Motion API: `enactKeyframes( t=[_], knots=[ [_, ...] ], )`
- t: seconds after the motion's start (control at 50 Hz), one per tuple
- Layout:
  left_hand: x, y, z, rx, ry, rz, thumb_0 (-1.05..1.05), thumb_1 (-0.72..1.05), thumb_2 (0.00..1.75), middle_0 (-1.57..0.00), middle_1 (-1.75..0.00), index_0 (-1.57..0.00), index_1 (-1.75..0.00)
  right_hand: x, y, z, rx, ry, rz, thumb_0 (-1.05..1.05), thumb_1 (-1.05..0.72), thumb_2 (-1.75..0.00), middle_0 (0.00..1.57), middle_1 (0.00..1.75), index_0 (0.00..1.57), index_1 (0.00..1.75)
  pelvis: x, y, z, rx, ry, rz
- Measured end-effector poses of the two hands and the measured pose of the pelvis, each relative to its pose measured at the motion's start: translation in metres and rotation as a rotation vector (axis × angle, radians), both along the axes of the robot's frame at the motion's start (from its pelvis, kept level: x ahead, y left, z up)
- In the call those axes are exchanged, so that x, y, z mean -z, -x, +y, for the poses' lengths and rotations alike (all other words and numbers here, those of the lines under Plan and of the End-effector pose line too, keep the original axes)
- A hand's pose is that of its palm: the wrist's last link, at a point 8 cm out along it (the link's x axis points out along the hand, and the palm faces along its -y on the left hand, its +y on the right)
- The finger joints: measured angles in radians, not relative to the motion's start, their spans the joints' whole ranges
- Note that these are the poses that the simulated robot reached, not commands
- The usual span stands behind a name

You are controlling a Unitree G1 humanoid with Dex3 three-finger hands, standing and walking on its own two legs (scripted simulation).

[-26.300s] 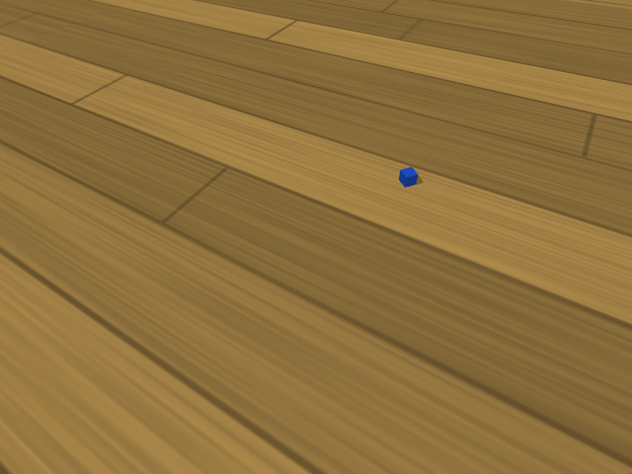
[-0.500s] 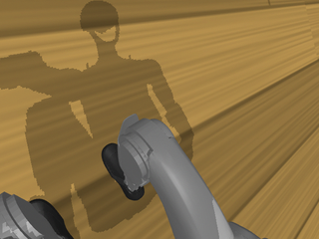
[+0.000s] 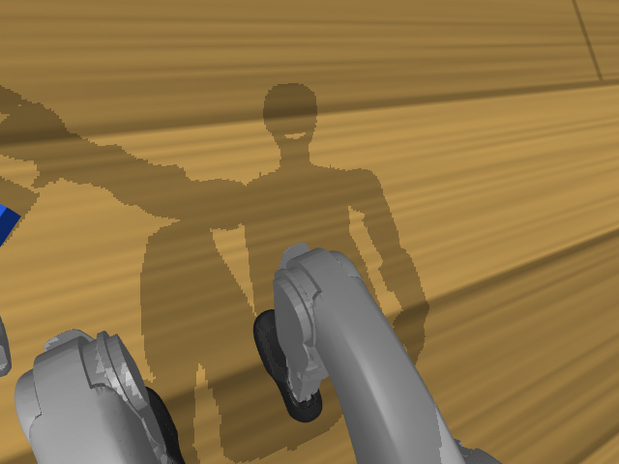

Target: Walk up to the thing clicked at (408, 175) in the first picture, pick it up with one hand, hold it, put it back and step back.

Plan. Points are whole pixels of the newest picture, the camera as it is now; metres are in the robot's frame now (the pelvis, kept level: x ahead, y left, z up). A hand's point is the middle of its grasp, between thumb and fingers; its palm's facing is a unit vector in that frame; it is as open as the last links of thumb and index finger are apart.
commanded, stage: withdraw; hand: left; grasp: from above
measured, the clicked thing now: out of the picture +0.48 +0.30 -0.32
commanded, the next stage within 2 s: home in 0.50 s
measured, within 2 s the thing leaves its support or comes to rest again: rests again in 1.14 s
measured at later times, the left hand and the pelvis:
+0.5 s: hand out of the picture +0.44 +0.33 -0.12, palm faces -0.46 -0.06 -0.89, open 13.5 cm; pelvis -0.02 +0.00 +0.01, yaw +7 degrees
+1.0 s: hand out of the picture +0.48 +0.25 -0.15, palm faces -0.24 -0.40 -0.89, open 10.5 cm; pelvis +0.00 -0.01 +0.01, yaw +7 degrees
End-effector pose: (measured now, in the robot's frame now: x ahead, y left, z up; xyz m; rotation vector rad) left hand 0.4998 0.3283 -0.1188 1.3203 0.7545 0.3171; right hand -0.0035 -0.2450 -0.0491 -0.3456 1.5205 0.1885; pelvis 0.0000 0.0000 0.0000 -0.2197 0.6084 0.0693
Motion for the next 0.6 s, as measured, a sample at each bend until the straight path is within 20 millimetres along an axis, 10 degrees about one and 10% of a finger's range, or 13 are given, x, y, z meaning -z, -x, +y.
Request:
enactKeyframes(
  t=[0.12, 0.32, 0.6],
  knots=[
    [-0.042, 0.039, 0.019, 0.106, -0.024, 0.174, 0.00, -0.48, 0.97, -0.10, -0.97, -0.10, -0.96, 0.022, -0.044, -0.005, 0.000, -0.013, -0.142, 0.01, -0.92, -0.90, 0.20, 0.30, 0.19, 0.30, -0.008, 0.004, 0.004, -0.027, -0.030, -0.028],
    [-0.061, 0.071, -0.011, 0.488, 0.083, 0.235, 0.00, -0.45, 0.97, -0.11, -0.96, -0.12, -0.96, 0.016, -0.095, -0.017, -0.080, 0.108, -0.278, 0.00, -0.90, -0.89, 0.20, 0.30, 0.20, 0.30, -0.022, 0.023, -0.001, -0.064, -0.075, -0.067],
    [-0.027, 0.047, -0.004, 0.553, 0.012, 0.223, 0.00, -0.35, 0.90, -0.20, -0.87, -0.20, -0.86, 0.018, -0.064, -0.028, -0.027, 0.243, -0.152, 0.00, -0.89, -0.89, 0.20, 0.30, 0.20, 0.30, -0.007, 0.017, -0.002, -0.063, -0.073, -0.023]
  ],
)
